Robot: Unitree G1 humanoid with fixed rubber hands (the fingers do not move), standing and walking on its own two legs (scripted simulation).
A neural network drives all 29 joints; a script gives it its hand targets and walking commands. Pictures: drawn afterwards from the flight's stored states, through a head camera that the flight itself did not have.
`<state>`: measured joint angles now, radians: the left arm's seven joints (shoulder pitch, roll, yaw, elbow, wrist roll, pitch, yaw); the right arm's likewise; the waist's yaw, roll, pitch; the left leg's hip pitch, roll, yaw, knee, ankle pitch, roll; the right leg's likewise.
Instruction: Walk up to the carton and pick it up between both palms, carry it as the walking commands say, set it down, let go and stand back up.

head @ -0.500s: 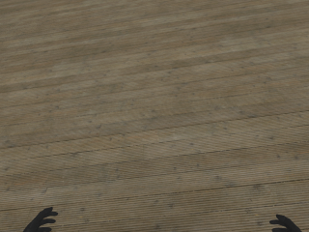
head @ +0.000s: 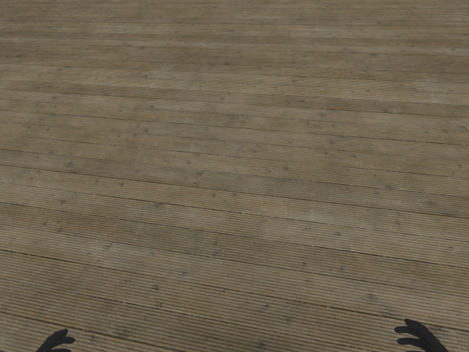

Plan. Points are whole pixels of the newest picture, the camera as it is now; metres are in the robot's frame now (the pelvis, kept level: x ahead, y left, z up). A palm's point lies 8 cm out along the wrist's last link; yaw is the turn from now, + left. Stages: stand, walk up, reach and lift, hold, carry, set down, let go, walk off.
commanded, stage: walk up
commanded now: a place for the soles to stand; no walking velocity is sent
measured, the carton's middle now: out of the picture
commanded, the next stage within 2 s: none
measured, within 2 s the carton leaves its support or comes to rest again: neither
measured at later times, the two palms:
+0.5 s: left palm out of the picture +0.01 +0.35 -0.06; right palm (426, 350) +0.16 -0.28 -0.07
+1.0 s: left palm out of the picture -0.14 +0.48 -0.07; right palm out of the picture +0.13 -0.15 -0.06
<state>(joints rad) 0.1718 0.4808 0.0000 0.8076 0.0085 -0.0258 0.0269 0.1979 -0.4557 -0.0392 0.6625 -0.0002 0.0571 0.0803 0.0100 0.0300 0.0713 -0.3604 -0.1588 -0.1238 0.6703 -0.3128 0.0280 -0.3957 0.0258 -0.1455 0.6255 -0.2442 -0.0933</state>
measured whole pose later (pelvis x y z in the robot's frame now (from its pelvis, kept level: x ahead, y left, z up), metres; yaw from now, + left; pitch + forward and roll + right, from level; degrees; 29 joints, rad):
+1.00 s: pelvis -0.10 +0.11 +0.00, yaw +28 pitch -1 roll -2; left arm 0.16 0.54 0.00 0.83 0.01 -0.01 0.01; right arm 0.24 -0.46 -0.10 0.69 0.00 0.09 0.13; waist -0.05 0.01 0.04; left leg -0.35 0.01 -0.07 0.67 -0.31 0.01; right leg -0.46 -0.17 -0.21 0.86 -0.37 -0.02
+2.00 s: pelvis -0.17 +0.28 +0.00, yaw +54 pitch +0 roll -3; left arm 0.18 0.52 0.00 0.79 0.01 -0.03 0.00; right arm 0.29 -0.45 -0.12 0.60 0.00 0.07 0.14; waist -0.08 0.02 0.01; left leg -0.37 -0.03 -0.08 0.70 -0.33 0.05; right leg -0.36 -0.16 -0.22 0.86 -0.47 0.03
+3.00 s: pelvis -0.29 +0.55 +0.00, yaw +87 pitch +2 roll +1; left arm 0.24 0.51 0.00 0.83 0.01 -0.11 0.04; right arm 0.25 -0.46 -0.10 0.68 0.00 0.04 0.13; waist -0.05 0.00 -0.02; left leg -0.36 -0.11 -0.15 0.77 -0.39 0.01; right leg -0.39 -0.03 -0.17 0.64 -0.27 -0.05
